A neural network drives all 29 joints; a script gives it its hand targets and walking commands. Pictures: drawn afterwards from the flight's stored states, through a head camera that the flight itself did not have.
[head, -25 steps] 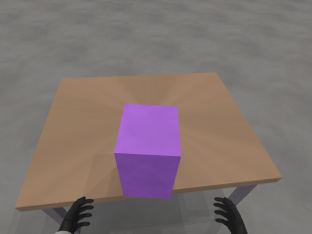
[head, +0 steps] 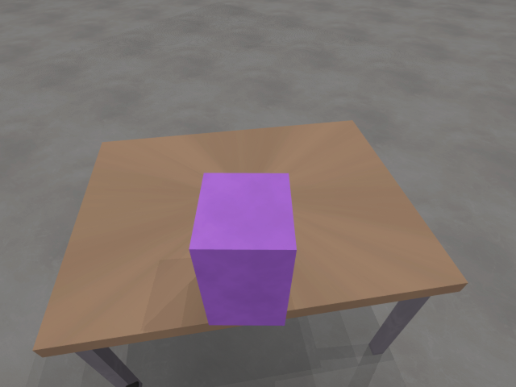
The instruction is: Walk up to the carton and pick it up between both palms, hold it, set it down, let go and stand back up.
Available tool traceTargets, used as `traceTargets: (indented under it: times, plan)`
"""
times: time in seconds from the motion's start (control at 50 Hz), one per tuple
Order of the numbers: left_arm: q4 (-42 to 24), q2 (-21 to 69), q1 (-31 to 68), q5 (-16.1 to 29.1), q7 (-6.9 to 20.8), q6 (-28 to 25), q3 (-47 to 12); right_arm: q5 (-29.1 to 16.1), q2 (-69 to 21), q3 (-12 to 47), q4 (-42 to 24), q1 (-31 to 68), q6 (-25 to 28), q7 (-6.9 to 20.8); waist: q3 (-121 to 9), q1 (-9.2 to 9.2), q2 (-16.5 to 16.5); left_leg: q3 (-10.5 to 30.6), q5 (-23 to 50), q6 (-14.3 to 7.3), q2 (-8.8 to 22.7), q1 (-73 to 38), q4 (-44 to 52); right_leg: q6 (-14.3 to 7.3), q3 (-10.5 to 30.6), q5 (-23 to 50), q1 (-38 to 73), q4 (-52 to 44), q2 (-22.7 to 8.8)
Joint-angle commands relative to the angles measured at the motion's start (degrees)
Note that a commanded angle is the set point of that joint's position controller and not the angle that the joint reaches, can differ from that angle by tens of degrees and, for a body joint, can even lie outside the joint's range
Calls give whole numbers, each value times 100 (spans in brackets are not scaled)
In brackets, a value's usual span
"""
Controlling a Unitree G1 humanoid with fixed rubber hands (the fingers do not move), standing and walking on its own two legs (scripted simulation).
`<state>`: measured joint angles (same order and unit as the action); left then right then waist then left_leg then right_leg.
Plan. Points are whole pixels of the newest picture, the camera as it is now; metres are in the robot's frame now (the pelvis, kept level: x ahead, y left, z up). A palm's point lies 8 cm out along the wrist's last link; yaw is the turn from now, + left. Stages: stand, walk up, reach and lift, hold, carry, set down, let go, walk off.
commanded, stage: stand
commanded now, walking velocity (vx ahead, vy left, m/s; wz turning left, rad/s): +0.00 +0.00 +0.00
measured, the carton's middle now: (246, 253) +0.40 +0.04 -0.06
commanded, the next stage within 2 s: none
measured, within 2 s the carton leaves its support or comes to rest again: neither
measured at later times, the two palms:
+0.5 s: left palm out of the picture -0.02 +0.23 -0.13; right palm out of the picture -0.03 -0.23 -0.14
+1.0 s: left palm out of the picture -0.04 +0.20 -0.14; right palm out of the picture -0.06 -0.21 -0.15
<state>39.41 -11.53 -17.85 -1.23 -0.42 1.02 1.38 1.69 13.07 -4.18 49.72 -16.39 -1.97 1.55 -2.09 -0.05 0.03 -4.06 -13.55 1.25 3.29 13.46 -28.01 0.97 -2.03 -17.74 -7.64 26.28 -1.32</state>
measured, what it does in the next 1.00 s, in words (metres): stands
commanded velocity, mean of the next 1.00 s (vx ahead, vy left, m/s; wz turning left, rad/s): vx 0.00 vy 0.00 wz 0.00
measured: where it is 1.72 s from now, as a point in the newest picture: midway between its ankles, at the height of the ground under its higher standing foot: outside the picture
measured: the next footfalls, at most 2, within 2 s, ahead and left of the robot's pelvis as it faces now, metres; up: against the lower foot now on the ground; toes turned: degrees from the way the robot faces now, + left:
none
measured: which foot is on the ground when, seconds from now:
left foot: down 0.00-1.00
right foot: down 0.00-1.00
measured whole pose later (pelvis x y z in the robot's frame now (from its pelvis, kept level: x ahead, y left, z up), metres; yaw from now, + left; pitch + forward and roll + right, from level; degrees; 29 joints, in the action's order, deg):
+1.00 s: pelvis -0.01 -0.01 +0.00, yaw -1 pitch -1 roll +0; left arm 58.5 -7.6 -23.8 -0.6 -2.2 -1.2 -0.6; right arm 0.9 7.2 -0.3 65.3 -20.5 -0.8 -0.8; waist -0.9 -0.8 0.1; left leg -4.6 -10.9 1.7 3.7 12.7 -25.1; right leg 0.1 -1.4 -16.1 -8.3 25.7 -0.8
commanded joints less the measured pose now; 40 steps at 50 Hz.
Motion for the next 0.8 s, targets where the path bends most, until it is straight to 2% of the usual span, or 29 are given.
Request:
traceTargets:
  times: [0.0,0.08,0.1,0.14,0.18,0.24,0.28,0.32,0.36,0.4,0.42,0.44,0.46,0.48,0.5,0.52,0.56,0.58,0.62,0.64,0.66,0.68,0.7,0.72,0.74,0.76,0.78]
  plan:
    - [-343,-638,-65,32,-59,-223,158,0,565,-99,-339,-27,152,-21,145,-2,-24,348,815,40,261,-142,503,-62,395,1176,-441,-632,-353]
    - [-117,-624,-229,28,-77,-220,156,-19,574,-93,-93,-278,152,-34,457,-35,-2,393,533,20,252,5,639,-101,423,754,-517,-745,-323]
    - [-77,-657,-291,17,-66,-221,182,-28,541,-59,-22,-359,156,-39,512,-15,-172,412,338,31,235,26,712,-118,460,461,-597,-779,-341]
    - [56,-641,-526,17,-64,-228,167,-15,574,-41,46,-360,157,-53,511,94,-154,406,355,18,262,-116,715,-131,454,384,-708,-839,-317]
    - [199,-549,-567,13,-80,-253,145,-11,575,-52,141,-456,165,-80,624,3,-49,407,199,63,266,-119,793,-128,481,280,-755,-861,-272]
    - [352,-491,-608,35,-107,-236,116,-7,588,-35,277,-534,163,-96,616,-30,-19,411,132,-16,254,-32,814,-155,478,352,-663,-850,-304]
    - [454,-418,-702,28,-96,-235,110,-38,481,3,423,-563,165,-108,727,32,-64,393,135,5,257,2,826,-167,466,229,-759,-879,-321]
    - [634,-453,-827,41,-132,-238,102,-18,484,15,484,-581,143,-128,841,18,98,367,216,17,278,-99,804,-177,502,94,-875,-996,-326]
    - [708,-439,-752,30,-139,-245,104,-28,451,41,609,-637,161,-130,750,-43,29,356,118,23,273,-164,836,-186,519,154,-859,-929,-335]
    - [827,-400,-837,19,-145,-248,60,-36,243,109,614,-572,164,-144,815,6,320,424,272,21,326,-205,805,-221,485,37,-945,-1000,-307]
    - [886,-348,-846,13,-150,-248,43,-34,298,113,718,-608,160,-148,780,-19,2,388,255,9,307,-213,790,-205,500,237,-820,-961,-297]
    - [968,-404,-977,38,-159,-257,49,-64,359,83,731,-626,159,-142,624,-28,72,352,205,-18,272,-305,812,-192,464,245,-832,-945,-292]
    - [1052,-410,-1025,38,-158,-263,51,-50,292,100,758,-624,156,-145,852,-16,-3,294,288,-4,269,-321,748,-218,572,-16,-996,-1053,-344]
    - [1075,-391,-961,40,-145,-255,45,-41,139,146,834,-614,155,-152,902,1,60,396,214,12,308,-278,818,-214,508,16,-1007,-998,-299]
    - [1082,-324,-852,34,-140,-235,21,-50,162,142,859,-652,141,-153,929,-47,-75,384,90,10,304,-162,854,-224,494,11,-984,-994,-312]
    - [1123,-428,-936,11,-155,-241,35,-63,165,145,909,-678,136,-173,817,-44,3,373,133,2,299,-271,862,-205,498,46,-917,-970,-321]
    - [1227,-310,-966,43,-156,-253,-19,-92,149,168,948,-588,133,-176,713,-47,-89,367,23,9,305,-346,868,-213,475,130,-984,-905,-280]
    - [1283,-315,-941,43,-161,-252,-7,-76,159,170,986,-525,127,-176,913,-46,-252,315,-16,22,275,-251,849,-190,503,-10,-1090,-979,-300]
    - [1400,-272,-1057,39,-179,-239,-46,-59,62,192,1079,-709,107,-171,1052,-60,-106,347,62,33,290,-226,815,-188,501,-25,-1122,-982,-273]
    - [1431,-235,-1044,18,-184,-239,-49,-61,37,198,1156,-812,94,-184,1067,-90,77,389,-31,32,280,-159,837,-198,502,-82,-1066,-972,-265]
    - [1453,-206,-1001,39,-167,-231,-71,-70,64,213,1189,-842,87,-186,1038,-96,-30,331,-89,57,273,-80,835,-182,489,-186,-1102,-968,-260]
    - [1488,-243,-1034,45,-161,-227,-71,-75,89,200,1207,-847,81,-185,1039,-100,79,301,-100,49,254,-134,812,-177,514,-326,-1211,-990,-254]
    - [1486,-288,-1011,45,-154,-230,-41,-78,77,211,1224,-741,88,-190,1043,-54,-124,328,-153,27,286,-37,807,-177,500,-183,-1069,-969,-269]
    - [1566,-205,-1044,24,-174,-234,-53,-61,109,230,1243,-751,107,-203,928,-83,-28,332,16,10,287,-96,784,-183,516,63,-923,-886,-289]
    - [1628,-242,-1106,52,-190,-245,-73,-84,28,243,1191,-708,124,-203,825,-49,204,298,177,33,271,-275,732,-198,528,-192,-1142,-992,-308]
    - [1618,-184,-1147,72,-181,-253,-73,-82,45,253,1245,-730,135,-200,903,8,113,349,145,14,286,-151,757,-209,531,-176,-1014,-1002,-308]
    - [1652,-200,-1060,38,-174,-250,-63,-96,-58,279,1302,-690,156,-198,926,-39,20,344,88,13,275,-18,758,-182,504,45,-898,-904,-297]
